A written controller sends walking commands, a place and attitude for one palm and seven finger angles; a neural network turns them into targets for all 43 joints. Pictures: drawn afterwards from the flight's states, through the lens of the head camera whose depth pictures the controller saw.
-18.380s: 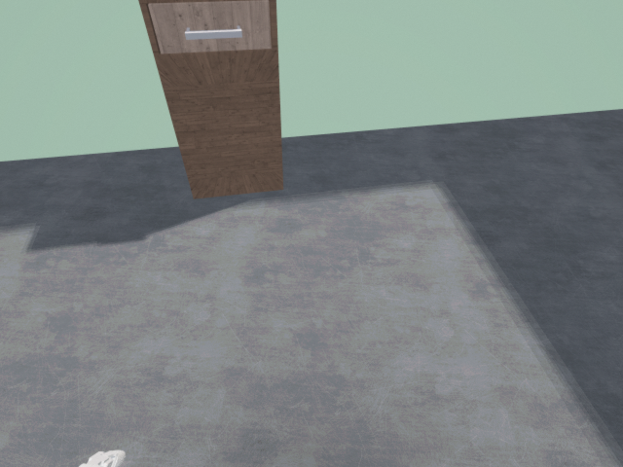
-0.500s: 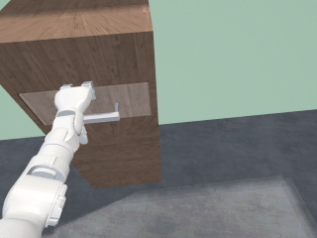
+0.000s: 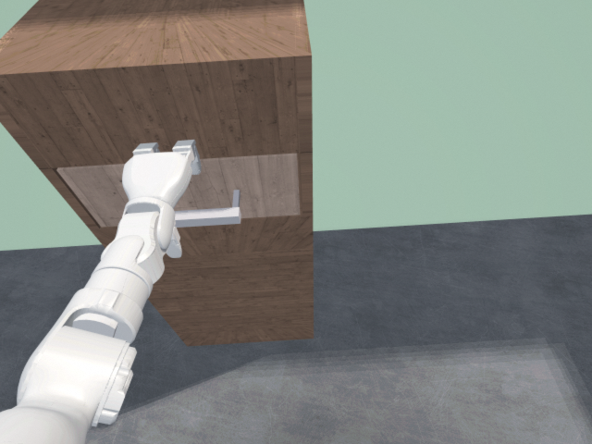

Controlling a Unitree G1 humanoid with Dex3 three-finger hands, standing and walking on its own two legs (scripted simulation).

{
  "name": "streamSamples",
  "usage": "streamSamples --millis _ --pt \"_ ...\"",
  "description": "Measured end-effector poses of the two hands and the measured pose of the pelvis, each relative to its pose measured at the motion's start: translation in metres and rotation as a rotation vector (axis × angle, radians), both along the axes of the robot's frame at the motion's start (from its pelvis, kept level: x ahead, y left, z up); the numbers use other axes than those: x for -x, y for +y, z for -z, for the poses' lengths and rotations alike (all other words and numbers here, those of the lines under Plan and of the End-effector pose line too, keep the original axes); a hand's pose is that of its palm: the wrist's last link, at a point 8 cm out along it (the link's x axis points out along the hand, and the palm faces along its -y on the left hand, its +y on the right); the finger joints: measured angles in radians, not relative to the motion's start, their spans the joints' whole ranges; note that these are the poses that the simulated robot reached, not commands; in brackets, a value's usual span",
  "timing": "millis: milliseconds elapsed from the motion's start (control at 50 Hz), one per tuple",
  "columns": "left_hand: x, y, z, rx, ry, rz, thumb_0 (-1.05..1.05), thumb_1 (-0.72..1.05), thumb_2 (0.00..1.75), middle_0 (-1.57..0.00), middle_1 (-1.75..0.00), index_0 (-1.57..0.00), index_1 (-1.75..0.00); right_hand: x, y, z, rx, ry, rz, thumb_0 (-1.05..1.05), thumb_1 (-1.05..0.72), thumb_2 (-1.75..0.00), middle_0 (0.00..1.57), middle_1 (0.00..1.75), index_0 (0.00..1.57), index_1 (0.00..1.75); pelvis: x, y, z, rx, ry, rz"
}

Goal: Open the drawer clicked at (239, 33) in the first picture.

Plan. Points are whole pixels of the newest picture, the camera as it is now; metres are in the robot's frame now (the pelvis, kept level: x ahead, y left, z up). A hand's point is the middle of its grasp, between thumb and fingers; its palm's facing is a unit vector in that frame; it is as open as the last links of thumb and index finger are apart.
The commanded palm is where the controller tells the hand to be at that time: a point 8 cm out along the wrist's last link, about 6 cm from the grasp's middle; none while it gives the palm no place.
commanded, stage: lift the fingers back up to retry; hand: left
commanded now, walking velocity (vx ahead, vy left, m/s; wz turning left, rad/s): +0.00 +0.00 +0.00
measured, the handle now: (187, 208) +0.49 +0.20 +0.01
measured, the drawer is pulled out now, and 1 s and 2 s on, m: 0.00 0.00 0.00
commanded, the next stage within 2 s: re-aim the fingers above the handle in 0.56 s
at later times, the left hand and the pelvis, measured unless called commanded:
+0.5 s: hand (164, 206) +0.45 +0.21 +0.06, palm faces +0.04 -0.01 -1.00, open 13.8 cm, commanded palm +0.42 +0.21 +0.12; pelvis +0.00 +0.00 +0.00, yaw +1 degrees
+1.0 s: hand (165, 211) +0.44 +0.21 +0.06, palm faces +0.01 -0.01 -1.00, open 13.8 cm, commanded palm +0.42 +0.21 +0.12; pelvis +0.00 +0.00 +0.00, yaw +1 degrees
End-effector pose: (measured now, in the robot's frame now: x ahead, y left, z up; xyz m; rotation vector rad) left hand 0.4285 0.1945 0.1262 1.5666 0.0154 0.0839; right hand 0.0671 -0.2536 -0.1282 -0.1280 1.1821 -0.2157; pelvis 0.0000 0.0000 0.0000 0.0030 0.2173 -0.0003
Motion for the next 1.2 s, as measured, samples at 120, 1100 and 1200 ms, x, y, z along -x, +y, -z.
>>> streamSamples --millis 120,1100,1200 --pt "0.002 0.001 0.0 -0.005 0.067 -0.018 0.0 -0.49 0.3 -0.35 -1.23 -0.33 -1.25 -0.006 0.007 -0.005 -0.011 -0.038 0.005 0.01 -0.91 -0.9 0.2 0.3 0.2 0.3 0.002 -0.002 -0.002 -0.004 -0.021 0.008" --pt "0.003 0.014 0.011 0.004 0.018 0.024 0.0 -0.49 0.3 -0.35 -1.23 -0.34 -1.22 -0.009 -0.014 -0.006 0.049 -0.002 -0.009 0.01 -0.91 -0.9 0.2 0.3 0.2 0.3 -0.005 -0.002 0.0 0.003 0.005 -0.008" --pt "0.002 0.012 0.008 0.008 0.041 -0.005 0.0 -0.49 0.3 -0.34 -1.22 -0.34 -1.24 -0.008 -0.012 -0.006 0.034 -0.004 0.003 0.01 -0.91 -0.9 0.2 0.3 0.2 0.3 -0.007 -0.002 -0.001 0.002 -0.006 -0.003"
